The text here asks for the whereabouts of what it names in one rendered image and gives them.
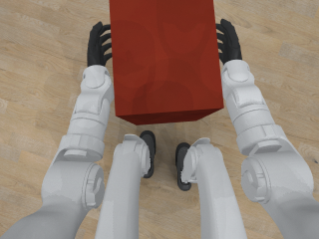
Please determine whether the right robot shin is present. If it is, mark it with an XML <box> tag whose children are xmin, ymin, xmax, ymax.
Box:
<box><xmin>180</xmin><ymin>137</ymin><xmax>223</xmax><ymax>183</ymax></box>

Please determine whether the robot left forearm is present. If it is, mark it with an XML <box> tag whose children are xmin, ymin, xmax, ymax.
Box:
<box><xmin>41</xmin><ymin>65</ymin><xmax>115</xmax><ymax>202</ymax></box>

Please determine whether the robot right thigh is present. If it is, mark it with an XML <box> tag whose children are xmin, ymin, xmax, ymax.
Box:
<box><xmin>186</xmin><ymin>143</ymin><xmax>248</xmax><ymax>239</ymax></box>

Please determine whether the robot left hand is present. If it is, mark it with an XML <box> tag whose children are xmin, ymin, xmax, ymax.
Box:
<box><xmin>87</xmin><ymin>21</ymin><xmax>113</xmax><ymax>67</ymax></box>

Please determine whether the right robot upper arm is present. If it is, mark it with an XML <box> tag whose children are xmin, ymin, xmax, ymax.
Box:
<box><xmin>240</xmin><ymin>150</ymin><xmax>319</xmax><ymax>239</ymax></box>

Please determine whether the carton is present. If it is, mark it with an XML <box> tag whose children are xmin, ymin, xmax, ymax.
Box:
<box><xmin>109</xmin><ymin>0</ymin><xmax>224</xmax><ymax>125</ymax></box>

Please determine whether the left robot upper arm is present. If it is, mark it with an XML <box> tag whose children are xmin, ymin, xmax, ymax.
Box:
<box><xmin>0</xmin><ymin>160</ymin><xmax>106</xmax><ymax>239</ymax></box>

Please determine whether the robot right forearm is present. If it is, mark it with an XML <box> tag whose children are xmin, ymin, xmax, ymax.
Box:
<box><xmin>220</xmin><ymin>59</ymin><xmax>314</xmax><ymax>189</ymax></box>

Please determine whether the robot right hand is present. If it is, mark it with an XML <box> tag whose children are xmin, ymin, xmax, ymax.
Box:
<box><xmin>215</xmin><ymin>18</ymin><xmax>242</xmax><ymax>66</ymax></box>

